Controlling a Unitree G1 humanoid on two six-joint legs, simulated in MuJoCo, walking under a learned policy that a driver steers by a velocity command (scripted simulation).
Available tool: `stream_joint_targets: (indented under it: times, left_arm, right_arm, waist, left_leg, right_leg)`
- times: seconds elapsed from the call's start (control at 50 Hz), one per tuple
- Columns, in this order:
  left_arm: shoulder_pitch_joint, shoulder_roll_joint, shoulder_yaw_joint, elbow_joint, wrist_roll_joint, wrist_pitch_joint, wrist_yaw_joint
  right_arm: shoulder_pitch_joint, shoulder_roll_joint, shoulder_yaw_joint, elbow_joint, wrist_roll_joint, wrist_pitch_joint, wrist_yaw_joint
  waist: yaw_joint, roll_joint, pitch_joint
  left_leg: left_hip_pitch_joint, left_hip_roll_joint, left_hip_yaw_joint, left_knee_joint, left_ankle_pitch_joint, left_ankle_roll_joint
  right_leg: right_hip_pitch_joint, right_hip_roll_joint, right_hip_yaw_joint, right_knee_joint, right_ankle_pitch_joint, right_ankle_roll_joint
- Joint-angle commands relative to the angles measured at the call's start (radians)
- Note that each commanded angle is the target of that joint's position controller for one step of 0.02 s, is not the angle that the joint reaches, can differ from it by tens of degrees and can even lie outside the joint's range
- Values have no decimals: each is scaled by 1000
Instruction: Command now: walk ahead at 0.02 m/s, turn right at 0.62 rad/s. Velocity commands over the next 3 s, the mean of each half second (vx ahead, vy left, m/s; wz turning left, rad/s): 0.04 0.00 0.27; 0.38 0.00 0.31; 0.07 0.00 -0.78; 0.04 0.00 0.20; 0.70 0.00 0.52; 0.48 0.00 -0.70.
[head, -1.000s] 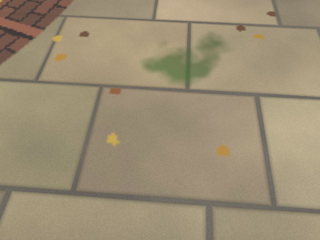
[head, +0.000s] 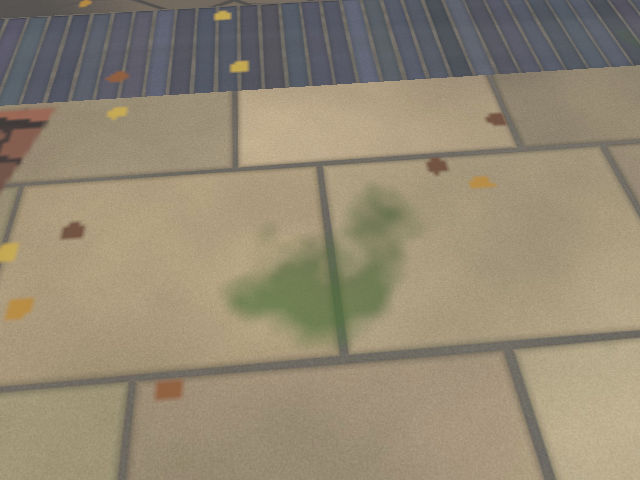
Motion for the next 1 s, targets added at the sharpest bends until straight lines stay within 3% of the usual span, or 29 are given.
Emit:
stream_joint_targets:
  times: [0.02,0.04,0.06,0.12,0.14,0.2,0.26,0.34,0.36,0.38,0.4,0.42,0.44,0.46,0.48,0.52,0.56,0.66,0.72,0.76,0.8,0.84,0.86,0.88,0.9,0.92,0.94,0.96,1.0]
  left_arm:
    - [52,54,9,-62,-28,-20,9]
    - [26,149,27,-46,15,-27,14]
    - [13,150,24,-44,21,-29,12]
    - [36,45,-25,-3,17,-10,6]
    - [14,37,-37,-9,21,-3,8]
    - [-94,75,-41,-34,-6,4,38]
    - [-112,84,-49,-46,-31,-10,53]
    - [-42,73,-57,-35,-27,-36,71]
    - [-15,105,-48,-27,-17,-43,79]
    - [-41,163,-37,-37,-4,-41,87]
    - [-131,219,-30,-69,9,-30,84]
    - [-122,149,-40,-66,10,-30,79]
    - [-130,78,-60,-70,16,-36,70]
    - [-139,50,-68,-74,24,-39,65]
    - [-124,63,-66,-68,22,-46,66]
    - [-58,91,-55,-49,20,-66,55]
    - [30,99,-46,-15,20,-93,46]
    - [125,89,-41,38,22,-133,30]
    - [136,38,-60,72,27,-151,24]
    - [140,57,-61,101,21,-153,19]
    - [193,86,-62,157,4,-144,14]
    - [176,104,-65,178,-19,-139,13]
    - [164,72,-79,151,-28,-147,9]
    - [285,-85,-113,108,-52,-139,1]
    - [241,67,-61,136,-50,-116,33]
    - [166,54,-53,107,-52,-106,37]
    - [163,31,-55,112,-36,-97,36]
    - [180,17,-49,135,-15,-80,31]
    - [245,-32,-45,158,11,-37,16]
  right_arm:
    - [50,-247,-60,-75,-15,-12,-20]
    - [-39,-206,-53,-84,-41,-8,-7]
    - [-21,-131,-37,-73,-32,-6,4]
    - [-13,-30,3,-43,-20,-15,31]
    - [9,-38,5,-21,-18,-15,36]
    - [165,-192,-56,19,-19,10,49]
    - [193,-210,-82,32,-10,13,54]
    - [117,-175,-100,23,4,27,59]
    - [111,-147,-97,14,11,28,58]
    - [172,-64,-82,12,14,28,57]
    - [195,-76,-87,-4,8,26,44]
    - [161,-147,-101,6,-16,33,41]
    - [170,-150,-108,25,-21,42,49]
    - [165,-137,-106,31,-27,53,66]
    - [138,-131,-104,16,-32,59,91]
    - [80,-114,-94,-4,-27,56,123]
    - [16,-90,-86,-31,-31,46,138]
    - [-88,-62,-75,-85,-30,37,160]
    - [-160,-1,-45,-129,-40,15,164]
    - [-175,33,-22,-139,-41,1,160]
    - [-115,26,-21,-112,-44,-4,138]
    - [160,-34,-41,-16,-56,-29,106]
    - [295,-103,-59,26,-84,-40,87]
    - [329,-215,-76,12,-85,-48,72]
    - [350,-229,-95,-10,-25,-37,54]
    - [242,-182,-76,0,-12,-36,49]
    - [139,-95,-52,-13,-8,-37,47]
    - [89,-37,-33,-17,-7,-39,43]
    - [49,-3,-23,-27,-3,-37,32]
  waist:
    - [-29,176,-157]
    - [-19,116,-70]
    - [-7,81,-77]
    - [0,122,-75]
    - [4,158,-56]
    - [-70,227,-29]
    - [-66,232,-74]
    - [-5,196,-123]
    - [-4,158,-135]
    - [-44,-39,-134]
    - [-55,-197,-77]
    - [-46,-114,-45]
    - [-63,-73,-46]
    - [-61,-97,-16]
    - [-52,-166,11]
    - [-17,-152,63]
    - [16,-95,75]
    - [35,-82,109]
    - [14,-46,178]
    - [0,-77,156]
    - [-29,-122,93]
    - [-171,-121,-65]
    - [-226,-81,-194]
    - [-151,208,-463]
    - [-215,71,-575]
    - [-145,111,-407]
    - [-91,106,-237]
    - [-58,121,-137]
    - [-10,127,-81]
  left_leg:
    - [218,407,-391,-302,-169,151]
    - [75,428,-424,-286,-29,213]
    - [17,396,-345,-220,169,220]
    - [-2,235,-161,-150,399,155]
    - [29,204,-163,-140,431,137]
    - [175,201,-296,-92,551,138]
    - [275,206,-382,-72,627,130]
    - [147,148,-378,-37,489,68]
    - [1,102,-336,1,320,15]
    - [-171,2,-190,178,-58,-35]
    - [-313,-70,32,361,-289,-50]
    - [-295,38,51,540,-273,-47]
    - [-294,58,48,598,-184,-29]
    - [-335,73,54,644,-100,-22]
    - [-405,88,72,685,-56,-23]
    - [-523,118,107,703,-10,-36]
    - [-608,136,115,703,29,-43]
    - [-706,170,128,692,101,-32]
    - [-587,164,152,487,137,-15]
    - [-371,125,234,294,112,15]
    - [-160,60,294,208,110,59]
    - [210,38,254,23,313,101]
    - [507,198,138,43,492,113]
    - [845,652,-254,146,1116,232]
    - [697,623,-220,125,1266,250]
    - [536,561,-65,62,1156,205]
    - [378,500,17,-1,986,152]
    - [260,451,84,-56,871,113]
    - [83,419,196,-129,762,105]
  right_leg:
    - [-112,-16,-88,288,-537,91]
    - [-179,-43,-191,502,-462,90]
    - [-112,-84,-180,597,-419,82]
    - [-16,-96,-195,582,-376,79]
    - [-15,-139,-266,460,-396,85]
    - [-78,-133,-362,304,-465,87]
    - [-70,-128,-329,212,-427,67]
    - [191,-156,-319,-64,-245,30]
    - [352,-228,-283,-141,-177,11]
    - [469,-444,-109,-191,-163,-47]
    - [359,-664,40,-165,70,-173]
    - [287,-674,-32,-139,222,-227]
    - [278,-595,-117,-162,15,-189]
    - [275,-523,-174,-204,-251,-138]
    - [299,-498,-183,-248,-405,-115]
    - [359,-496,-197,-290,-476,-107]
    - [441,-517,-226,-294,-423,-102]
    - [480,-543,-334,-309,-355,-89]
    - [358,-519,-446,-284,42,-100]
    - [270,-506,-513,-254,321,-97]
    - [283,-510,-505,-156,731,-102]
    - [231,-458,-501,158,819,-56]
    - [38,-412,-497,385,421,-31]
    - [-210,-266,-480,818,-629,7]
    - [-138,-236,-303,933,-569,-8]
    - [-168,-283,-316,924,-500,-12]
    - [-197,-323,-365,853,-439,-7]
    - [-178,-340,-379,813,-391,2]
    - [-83,-327,-422,834,-322,25]
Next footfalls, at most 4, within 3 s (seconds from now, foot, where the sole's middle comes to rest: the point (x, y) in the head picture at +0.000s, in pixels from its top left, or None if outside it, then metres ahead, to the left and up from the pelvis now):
0.38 right None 0.01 -0.09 -0.78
0.86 left None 0.21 0.27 -0.78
1.40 right None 0.28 0.07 -0.78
1.82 left None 0.30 0.26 -0.78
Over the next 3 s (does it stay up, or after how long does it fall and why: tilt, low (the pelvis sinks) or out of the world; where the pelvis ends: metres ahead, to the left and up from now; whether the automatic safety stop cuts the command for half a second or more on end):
stays up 0.69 0.32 -0.04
